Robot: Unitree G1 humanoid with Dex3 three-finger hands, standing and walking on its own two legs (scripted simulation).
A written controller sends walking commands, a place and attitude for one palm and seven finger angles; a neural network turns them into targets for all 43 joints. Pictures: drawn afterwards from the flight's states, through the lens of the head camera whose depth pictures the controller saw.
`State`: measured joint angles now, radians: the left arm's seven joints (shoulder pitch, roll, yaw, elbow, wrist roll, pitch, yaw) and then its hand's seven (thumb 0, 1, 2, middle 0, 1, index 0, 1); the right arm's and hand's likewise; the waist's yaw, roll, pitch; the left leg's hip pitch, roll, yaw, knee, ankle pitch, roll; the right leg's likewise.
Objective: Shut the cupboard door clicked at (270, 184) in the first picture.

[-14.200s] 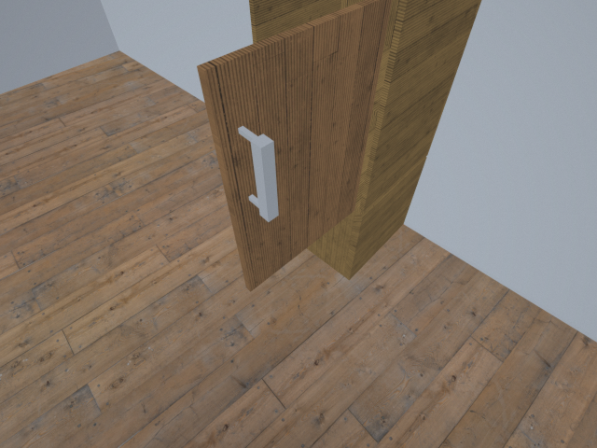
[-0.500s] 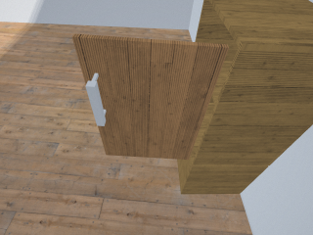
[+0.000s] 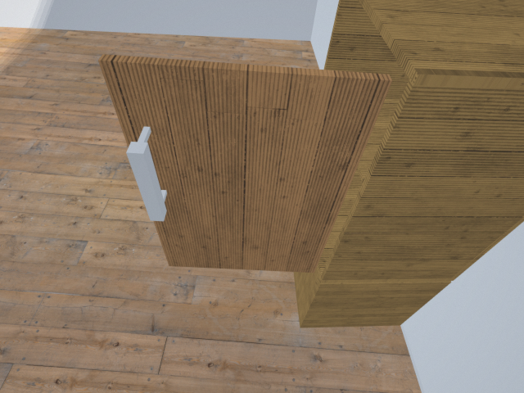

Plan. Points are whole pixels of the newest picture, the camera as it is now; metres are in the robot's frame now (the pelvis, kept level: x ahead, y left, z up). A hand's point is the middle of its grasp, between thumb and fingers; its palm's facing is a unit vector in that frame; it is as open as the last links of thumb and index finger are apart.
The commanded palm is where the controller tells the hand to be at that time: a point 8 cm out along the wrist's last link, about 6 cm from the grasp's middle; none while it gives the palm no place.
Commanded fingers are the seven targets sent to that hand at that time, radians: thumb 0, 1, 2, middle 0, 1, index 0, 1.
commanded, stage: come to a stop and stand still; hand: left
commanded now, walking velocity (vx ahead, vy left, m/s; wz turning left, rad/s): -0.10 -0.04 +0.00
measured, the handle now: (152, 176) +0.44 +0.23 +0.06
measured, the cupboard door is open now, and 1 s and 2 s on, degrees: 86 86 86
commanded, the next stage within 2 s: look again from close up in 1.14 s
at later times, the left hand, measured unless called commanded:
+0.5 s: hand out of the picture +0.01 +0.18 -0.17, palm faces +0.01 -0.97 -0.22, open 7.3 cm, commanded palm none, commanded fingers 0.00 0.90 0.90 -0.20 -0.30 -0.20 -0.30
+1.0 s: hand out of the picture +0.00 +0.21 -0.15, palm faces -0.01 -0.95 -0.31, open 7.4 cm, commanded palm none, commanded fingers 0.00 0.90 0.90 -0.20 -0.30 -0.20 -0.30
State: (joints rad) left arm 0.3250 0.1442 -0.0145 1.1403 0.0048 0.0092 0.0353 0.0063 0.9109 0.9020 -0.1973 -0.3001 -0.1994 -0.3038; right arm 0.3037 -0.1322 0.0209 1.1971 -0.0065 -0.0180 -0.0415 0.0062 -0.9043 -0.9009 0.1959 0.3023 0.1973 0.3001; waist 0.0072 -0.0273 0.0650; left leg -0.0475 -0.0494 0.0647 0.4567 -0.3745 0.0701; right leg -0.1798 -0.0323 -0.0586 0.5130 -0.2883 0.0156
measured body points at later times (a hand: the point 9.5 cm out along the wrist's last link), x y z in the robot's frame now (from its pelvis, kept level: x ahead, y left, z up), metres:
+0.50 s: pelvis -0.03 -0.01 +0.01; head -0.03 +0.00 +0.46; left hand +0.01 +0.23 -0.15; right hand -0.02 -0.25 -0.15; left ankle -0.08 +0.06 -0.74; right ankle -0.01 -0.13 -0.74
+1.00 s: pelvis -0.05 -0.03 +0.01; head -0.03 -0.03 +0.46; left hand +0.01 +0.26 -0.13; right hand +0.02 -0.32 -0.12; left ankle -0.08 +0.06 -0.74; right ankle -0.01 -0.13 -0.74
